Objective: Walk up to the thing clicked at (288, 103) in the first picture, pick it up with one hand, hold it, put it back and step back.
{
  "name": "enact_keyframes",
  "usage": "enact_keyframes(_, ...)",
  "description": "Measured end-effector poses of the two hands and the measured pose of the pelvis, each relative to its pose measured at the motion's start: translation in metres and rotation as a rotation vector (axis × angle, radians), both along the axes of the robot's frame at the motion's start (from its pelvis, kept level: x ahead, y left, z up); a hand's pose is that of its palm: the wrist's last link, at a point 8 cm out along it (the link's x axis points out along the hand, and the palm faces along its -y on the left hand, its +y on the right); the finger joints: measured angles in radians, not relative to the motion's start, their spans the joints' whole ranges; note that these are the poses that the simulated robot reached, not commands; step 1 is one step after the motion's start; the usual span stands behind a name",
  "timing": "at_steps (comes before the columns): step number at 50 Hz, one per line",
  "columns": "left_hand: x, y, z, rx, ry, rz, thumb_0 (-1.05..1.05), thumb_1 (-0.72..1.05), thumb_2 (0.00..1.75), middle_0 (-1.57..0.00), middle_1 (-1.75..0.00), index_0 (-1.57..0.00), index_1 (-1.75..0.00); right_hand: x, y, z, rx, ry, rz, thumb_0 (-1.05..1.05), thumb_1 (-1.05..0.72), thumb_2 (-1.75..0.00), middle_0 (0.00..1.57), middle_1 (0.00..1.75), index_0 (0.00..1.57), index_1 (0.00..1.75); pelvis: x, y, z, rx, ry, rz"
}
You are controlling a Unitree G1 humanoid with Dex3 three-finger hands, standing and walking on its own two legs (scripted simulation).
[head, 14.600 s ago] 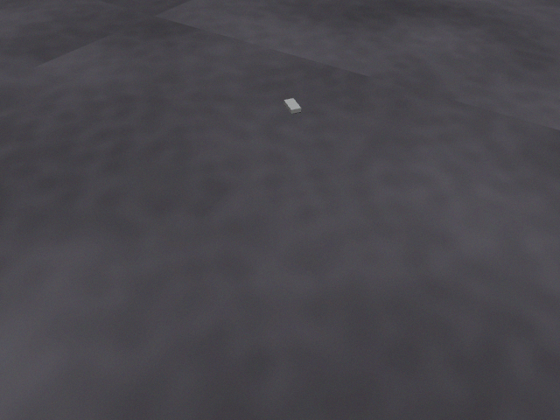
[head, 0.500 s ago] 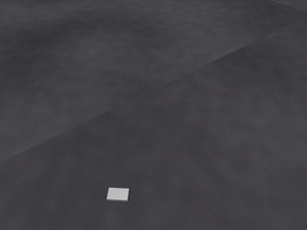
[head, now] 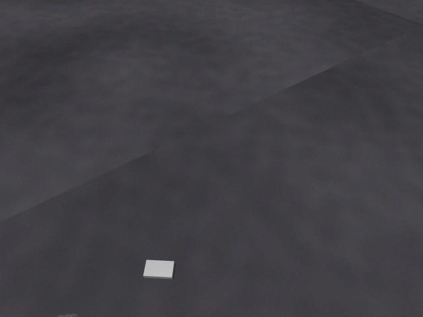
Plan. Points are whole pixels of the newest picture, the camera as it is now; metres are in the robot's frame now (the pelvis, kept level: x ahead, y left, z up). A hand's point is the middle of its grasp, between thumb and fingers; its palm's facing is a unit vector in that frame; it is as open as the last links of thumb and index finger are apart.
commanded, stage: stand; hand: left
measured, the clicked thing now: (159, 269) +0.44 +0.25 -0.76
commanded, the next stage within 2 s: none
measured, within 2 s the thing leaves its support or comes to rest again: neither
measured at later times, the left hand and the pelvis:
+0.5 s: hand out of the picture +0.09 +0.23 -0.15, palm faces -0.04 -0.94 -0.33, open 7.4 cm; pelvis +0.01 -0.02 +0.01, yaw -1 degrees
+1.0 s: hand out of the picture +0.09 +0.22 -0.15, palm faces -0.05 -0.94 -0.35, open 7.4 cm; pelvis +0.01 -0.03 +0.01, yaw -2 degrees
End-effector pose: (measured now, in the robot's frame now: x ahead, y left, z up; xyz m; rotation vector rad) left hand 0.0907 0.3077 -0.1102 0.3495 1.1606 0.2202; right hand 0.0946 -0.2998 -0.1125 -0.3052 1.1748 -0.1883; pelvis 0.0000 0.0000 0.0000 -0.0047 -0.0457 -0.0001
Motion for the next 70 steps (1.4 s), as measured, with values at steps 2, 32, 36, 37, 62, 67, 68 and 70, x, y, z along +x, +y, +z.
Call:
enact_keyframes(2,-0.004,-0.001,-0.001,-0.007,0.022,0.005,0.01,0.9,0.9,-0.2,-0.3,-0.2,-0.3,-0.002,0.002,0.0,0.003,0.004,0.0,0.0,-0.9,-0.9,0.2,0.3,0.2,0.3,0.001,-0.001,0.002,0.002,0.004,-0.004)
enact_keyframes(32,0.001,-0.033,0.0,-0.036,0.052,-0.012,0.01,0.9,0.9,-0.2,-0.3,-0.2,-0.3,-0.015,-0.018,-0.001,-0.006,0.037,-0.028,0.0,-0.9,-0.9,0.2,0.3,0.2,0.3,0.012,-0.021,0.007,0.004,0.007,-0.021)
enact_keyframes(36,0.002,-0.034,0.001,-0.032,0.05,-0.015,0.01,0.9,0.9,-0.2,-0.3,-0.2,-0.3,-0.018,-0.02,-0.002,-0.005,0.042,-0.029,0.0,-0.9,-0.9,0.2,0.3,0.2,0.3,0.012,-0.023,0.007,0.004,0.007,-0.023)
enact_keyframes(37,0.002,-0.034,0.001,-0.032,0.05,-0.015,0.01,0.9,0.9,-0.2,-0.3,-0.2,-0.3,-0.019,-0.021,-0.002,-0.005,0.044,-0.03,0.0,-0.9,-0.9,0.2,0.3,0.2,0.3,0.011,-0.024,0.007,0.004,0.006,-0.023)
enact_keyframes(62,-0.009,-0.039,-0.003,-0.039,0.073,-0.02,0.01,0.9,0.9,-0.2,-0.3,-0.2,-0.3,-0.038,-0.025,-0.002,-0.01,0.072,-0.037,0.0,-0.9,-0.9,0.2,0.3,0.2,0.3,0.006,-0.027,0.007,0.003,0.002,-0.031)
enact_keyframes(67,-0.011,-0.038,-0.002,-0.038,0.077,-0.017,0.01,0.9,0.9,-0.2,-0.3,-0.2,-0.3,-0.039,-0.024,-0.002,-0.01,0.072,-0.034,0.0,-0.9,-0.9,0.2,0.3,0.2,0.3,0.005,-0.027,0.007,0.004,0.004,-0.032)
enact_keyframes(68,-0.011,-0.037,-0.002,-0.038,0.079,-0.017,0.01,0.9,0.9,-0.2,-0.3,-0.2,-0.3,-0.039,-0.024,-0.002,-0.01,0.074,-0.033,0.0,-0.9,-0.9,0.2,0.3,0.2,0.3,0.005,-0.027,0.007,0.004,0.004,-0.032)
enact_keyframes(70,-0.012,-0.037,-0.002,-0.036,0.082,-0.017,0.01,0.9,0.9,-0.2,-0.3,-0.2,-0.3,-0.039,-0.024,-0.003,-0.009,0.076,-0.033,0.0,-0.9,-0.9,0.2,0.3,0.2,0.3,0.006,-0.027,0.007,0.004,0.005,-0.032)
